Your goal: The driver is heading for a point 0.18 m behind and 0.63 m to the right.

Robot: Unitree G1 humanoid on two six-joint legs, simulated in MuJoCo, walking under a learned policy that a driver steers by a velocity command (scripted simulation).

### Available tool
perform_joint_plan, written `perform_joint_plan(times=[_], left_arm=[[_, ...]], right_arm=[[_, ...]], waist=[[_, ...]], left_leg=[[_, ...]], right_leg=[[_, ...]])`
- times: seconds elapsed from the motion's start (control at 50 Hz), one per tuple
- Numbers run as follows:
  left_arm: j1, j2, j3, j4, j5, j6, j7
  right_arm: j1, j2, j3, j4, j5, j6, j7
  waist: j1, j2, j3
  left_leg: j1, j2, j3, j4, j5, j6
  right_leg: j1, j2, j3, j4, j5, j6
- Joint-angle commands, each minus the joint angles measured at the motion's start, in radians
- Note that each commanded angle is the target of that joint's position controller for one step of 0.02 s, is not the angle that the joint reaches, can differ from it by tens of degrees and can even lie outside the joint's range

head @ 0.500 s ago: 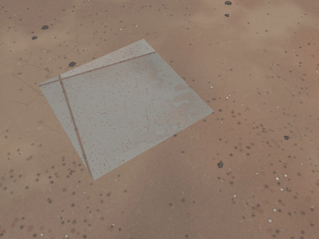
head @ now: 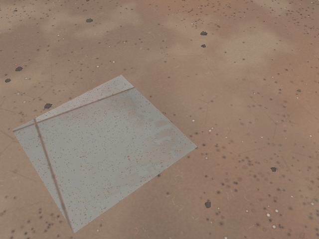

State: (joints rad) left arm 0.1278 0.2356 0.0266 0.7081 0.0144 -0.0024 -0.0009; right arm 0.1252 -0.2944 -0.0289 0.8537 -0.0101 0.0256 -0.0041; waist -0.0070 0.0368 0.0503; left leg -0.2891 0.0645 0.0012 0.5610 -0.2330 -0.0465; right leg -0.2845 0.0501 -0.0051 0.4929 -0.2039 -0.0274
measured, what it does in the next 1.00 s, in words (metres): walks ahead, turning right: left foot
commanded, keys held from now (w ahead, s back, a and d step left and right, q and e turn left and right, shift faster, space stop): e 0.36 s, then w+e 0.64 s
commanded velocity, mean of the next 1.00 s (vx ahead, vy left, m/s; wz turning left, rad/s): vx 0.22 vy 0.00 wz -0.49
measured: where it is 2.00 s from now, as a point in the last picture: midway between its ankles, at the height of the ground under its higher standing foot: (274, 214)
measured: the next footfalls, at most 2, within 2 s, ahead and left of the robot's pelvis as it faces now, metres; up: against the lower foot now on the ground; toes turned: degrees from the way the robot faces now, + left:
left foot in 0.68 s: +0.19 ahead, +0.10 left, +0.00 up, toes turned -23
right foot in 1.14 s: +0.34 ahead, -0.30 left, +0.00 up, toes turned -38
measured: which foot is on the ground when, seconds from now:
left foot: down 0.00-0.28, up 0.30-0.66, down 0.68-1.00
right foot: down 0.00-0.68, up 0.70-1.00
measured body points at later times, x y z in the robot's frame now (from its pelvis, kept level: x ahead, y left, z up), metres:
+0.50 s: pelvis +0.04 -0.01 +0.01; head +0.08 -0.04 +0.46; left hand +0.22 +0.25 -0.09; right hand +0.15 -0.32 -0.10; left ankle +0.07 +0.14 -0.68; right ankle +0.04 -0.10 -0.73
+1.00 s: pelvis +0.20 -0.04 +0.01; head +0.23 -0.05 +0.45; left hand +0.50 +0.08 -0.08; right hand +0.06 -0.29 -0.12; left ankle +0.16 +0.12 -0.73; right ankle +0.25 -0.26 -0.67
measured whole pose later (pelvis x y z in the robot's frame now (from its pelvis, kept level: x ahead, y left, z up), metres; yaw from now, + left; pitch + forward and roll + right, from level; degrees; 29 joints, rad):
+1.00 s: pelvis +0.20 -0.04 +0.01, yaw -31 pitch +2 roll +1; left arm 0.16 0.30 0.07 0.63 -0.02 -0.02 -0.03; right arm 0.36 -0.28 -0.06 0.86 0.00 -0.08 -0.01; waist -0.09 -0.04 0.02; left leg 0.04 0.01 0.14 0.23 -0.30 -0.02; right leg -0.71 -0.09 0.04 0.83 -0.06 0.02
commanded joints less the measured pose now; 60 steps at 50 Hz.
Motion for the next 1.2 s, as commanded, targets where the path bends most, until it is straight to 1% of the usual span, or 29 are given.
perform_joint_plan(times=[0.02, 0.04, 0.06, 0.12, 0.22, 0.26, 0.28, 0.3, 0.32, 0.34, 0.38, 0.46, 0.58, 0.64, 0.66, 0.68, 0.7, 0.72, 0.74, 0.76, 0.82, 0.9, 1.04, 1.08, 1.12, 1.14, 1.16, 1.18, 1.2], left_arm=[[0.007, 0.125, 0.03, -0.029, 0.004, -0.011, 0.001], [0.027, 0.108, 0.029, -0.033, 0.0, -0.003, 0.007], [-0.016, 0.139, 0.036, -0.033, 0.0, 0.003, 0.015], [-0.023, 0.165, 0.062, -0.047, -0.014, 0.018, 0.028], [0.023, 0.122, 0.075, -0.05, -0.026, 0.026, 0.002], [0.053, 0.136, 0.087, -0.038, -0.028, 0.031, -0.002], [0.064, 0.21, 0.11, -0.045, -0.023, 0.033, 0.005], [0.102, 0.3, 0.13, -0.047, -0.017, 0.027, 0.007], [0.157, 0.246, 0.11, -0.046, 0.0, 0.003, 0.0], [0.141, 0.233, 0.102, -0.048, -0.002, -0.019, 0.0], [0.086, 0.227, 0.102, -0.052, -0.038, -0.031, 0.01], [0.1, 0.208, 0.091, -0.054, -0.036, -0.017, 0.033], [0.099, 0.24, 0.098, -0.059, -0.033, -0.019, 0.03], [0.066, 0.218, 0.088, -0.069, -0.035, -0.011, 0.025], [0.058, 0.19, 0.079, -0.073, -0.032, -0.011, 0.024], [0.041, 0.131, 0.061, -0.084, -0.029, -0.015, 0.024], [0.05, 0.061, 0.043, -0.113, -0.039, -0.023, 0.023], [0.044, 0.13, 0.055, -0.149, -0.052, -0.036, 0.022], [0.05, 0.192, 0.071, -0.133, -0.048, -0.038, 0.019], [0.07, 0.203, 0.079, -0.109, -0.041, -0.035, 0.014], [0.046, 0.156, 0.073, -0.108, -0.034, -0.038, 0.0], [-0.003, 0.114, 0.057, -0.149, -0.039, -0.039, -0.01], [-0.146, 0.085, 0.035, -0.217, -0.043, -0.042, -0.058], [-0.123, 0.119, 0.051, -0.223, -0.039, -0.039, -0.064], [0.088, 0.196, 0.095, -0.175, -0.039, -0.03, -0.058], [0.265, 0.254, 0.129, -0.128, -0.044, -0.019, -0.04], [0.306, 0.376, 0.149, -0.115, -0.053, -0.017, -0.022], [0.331, 0.343, 0.131, -0.152, -0.048, -0.034, -0.025], [0.301, 0.27, 0.106, -0.131, -0.032, -0.049, -0.033]], right_arm=[[0.031, -0.172, -0.034, -0.054, -0.019, -0.009, -0.008], [-0.005, -0.204, -0.048, -0.041, -0.004, -0.008, -0.01], [-0.028, -0.164, -0.043, -0.051, -0.001, -0.012, -0.008], [0.016, -0.172, -0.055, -0.036, 0.003, -0.024, -0.024], [-0.025, -0.167, -0.066, -0.056, 0.017, -0.01, -0.063], [-0.035, -0.171, -0.074, -0.056, 0.027, 0.001, -0.061], [0.008, -0.145, -0.073, -0.054, 0.016, 0.001, -0.055], [-0.067, -0.108, -0.058, -0.113, -0.004, -0.003, -0.053], [-0.127, -0.102, -0.056, -0.128, -0.004, -0.009, -0.05], [-0.097, -0.111, -0.06, -0.123, 0.009, -0.014, -0.04], [-0.052, -0.128, -0.067, -0.097, 0.01, -0.023, -0.038], [-0.112, -0.106, -0.063, -0.112, 0.024, -0.051, -0.012], [-0.124, -0.098, -0.057, -0.124, 0.03, -0.103, 0.016], [-0.037, -0.101, -0.065, -0.102, 0.034, -0.121, 0.017], [0.026, -0.113, -0.073, -0.084, 0.033, -0.124, 0.011], [0.145, -0.155, -0.086, -0.06, 0.025, -0.126, 0.002], [0.231, -0.226, -0.095, -0.05, 0.001, -0.121, -0.004], [0.197, -0.254, -0.104, -0.051, -0.01, -0.125, 0.004], [0.131, -0.179, -0.086, -0.077, 0.008, -0.127, 0.0], [0.097, -0.132, -0.074, -0.087, 0.016, -0.125, -0.004], [0.097, -0.112, -0.063, -0.092, 0.002, -0.125, -0.012], [0.145, -0.128, -0.066, -0.078, -0.001, -0.127, -0.011], [0.216, -0.191, -0.081, -0.054, 0.032, -0.106, -0.007], [0.218, -0.216, -0.088, -0.054, 0.038, -0.094, -0.008], [0.214, -0.235, -0.092, -0.059, 0.043, -0.079, -0.016], [0.224, -0.212, -0.081, -0.072, 0.035, -0.082, -0.021], [0.302, -0.07, -0.033, -0.138, -0.013, -0.099, -0.009], [0.254, -0.093, -0.024, -0.157, 0.003, -0.139, 0.0], [0.124, -0.174, -0.05, -0.192, 0.05, -0.156, 0.007]], waist=[[0.011, -0.003, -0.086], [0.04, 0.132, -0.061], [0.011, 0.131, -0.026], [-0.011, 0.141, -0.026], [-0.001, 0.14, -0.061], [0.016, 0.073, -0.063], [-0.006, -0.105, -0.072], [0.019, -0.339, -0.07], [0.072, -0.273, -0.132], [0.045, -0.187, -0.164], [0.011, -0.072, -0.175], [0.037, -0.156, -0.111], [0.044, -0.174, -0.068], [-0.017, -0.156, -0.064], [-0.049, -0.136, -0.073], [-0.097, -0.061, -0.106], [-0.094, 0.136, -0.132], [-0.061, 0.201, -0.045], [-0.045, 0.147, 0.024], [-0.033, 0.123, 0.043], [-0.039, 0.07, 0.032], [-0.058, 0.054, 0.017], [-0.087, 0.039, 0.07], [-0.047, 0.06, 0.028], [0.087, 0.069, -0.115], [0.173, 0.03, -0.202], [0.094, -0.254, -0.31], [0.121, -0.223, -0.509], [0.148, -0.139, -0.363]], left_leg=[[0.182, 0.09, -0.086, -0.148, 0.241, 0.07], [0.067, 0.126, -0.104, -0.185, 0.023, 0.133], [0.011, 0.122, -0.125, -0.229, -0.103, 0.143], [0.086, 0.163, -0.136, -0.218, 0.001, 0.149], [0.144, 0.292, -0.145, -0.156, 0.306, 0.218], [0.074, 0.226, -0.043, -0.066, 0.234, 0.144], [-0.013, 0.128, 0.072, 0.117, 0.076, 0.068], [-0.236, -0.062, 0.128, 0.334, -0.217, -0.019], [-0.333, -0.074, -0.029, 0.545, -0.449, -0.021], [-0.347, -0.055, -0.082, 0.635, -0.431, -0.01], [-0.364, -0.02, -0.096, 0.583, -0.302, 0.001], [-0.311, -0.043, -0.07, 0.316, -0.15, 0.002], [-0.116, -0.089, -0.049, 0.033, -0.088, 0.013], [0.089, -0.096, -0.027, -0.111, 0.028, 0.034], [0.2, -0.072, -0.037, -0.141, 0.034, 0.048], [0.363, 0.056, -0.162, -0.178, -0.052, 0.09], [0.463, 0.263, -0.481, -0.31, -0.34, 0.186], [0.373, 0.378, -0.717, -0.392, -0.553, 0.282], [0.335, 0.342, -0.636, -0.397, -0.566, 0.274], [0.32, 0.281, -0.515, -0.393, -0.465, 0.233], [0.268, 0.203, -0.26, -0.42, -0.133, 0.183], [0.259, 0.175, -0.067, -0.432, 0.118, 0.2], [0.301, 0.209, 0.1, -0.416, 0.277, 0.178], [0.351, 0.218, 0.145, -0.309, 0.623, 0.16], [0.319, 0.196, 0.201, 0.003, 0.94, 0.128], [0.135, 0.164, 0.21, 0.256, 0.821, 0.091], [-0.331, 0.023, 0.188, 0.656, -0.07, 0.03], [-0.445, -0.082, -0.058, 0.831, -0.366, 0.03], [-0.544, -0.029, -0.099, 0.85, -0.266, 0.047]], right_leg=[[-0.067, -0.101, 0.138, -0.064, -0.108, -0.043], [-0.031, -0.042, 0.067, -0.039, -0.129, -0.012], [0.0, -0.03, 0.053, 0.008, -0.075, 0.006], [-0.08, -0.025, 0.044, 0.114, 0.041, -0.006], [-0.127, -0.058, -0.007, 0.216, -0.22, -0.023], [-0.002, -0.05, 0.002, 0.049, -0.027, -0.052], [0.08, -0.133, 0.182, -0.073, 0.209, -0.102], [0.18, -0.294, 0.506, -0.144, 0.37, -0.253], [0.278, -0.362, 0.583, -0.154, 0.502, -0.332], [0.301, -0.36, 0.52, -0.121, 0.586, -0.323], [0.306, -0.297, 0.419, -0.116, 0.448, -0.249], [0.24, -0.216, 0.441, -0.257, -0.191, -0.224], [0.1, -0.188, 0.457, -0.256, -0.245, -0.213], [-0.03, -0.142, 0.467, -0.193, -0.31, -0.167], [-0.107, -0.108, 0.449, -0.132, -0.343, -0.136], [-0.251, -0.05, 0.376, 0.056, -0.412, -0.083], [-0.435, 0.069, 0.189, 0.364, -0.433, -0.029], [-0.572, -0.008, 0.181, 0.519, -0.403, -0.017], [-0.612, -0.061, 0.178, 0.595, -0.321, -0.007], [-0.607, -0.077, 0.162, 0.621, -0.246, 0.004], [-0.56, -0.118, 0.131, 0.639, -0.061, 0.022], [-0.537, -0.134, 0.087, 0.525, 0.088, 0.055], [-0.391, -0.123, -0.028, 0.178, 0.152, 0.002], [-0.29, -0.068, -0.075, 0.139, 0.069, -0.044], [0.022, 0.02, -0.119, 0.086, 0.051, -0.108], [0.317, 0.017, -0.056, 0.065, 0.071, -0.147], [0.715, -0.269, 0.455, 0.046, -0.069, -0.301], [0.774, -0.398, 0.878, -0.147, -0.249, -0.401], [0.688, -0.364, 0.735, -0.197, -0.214, -0.327]])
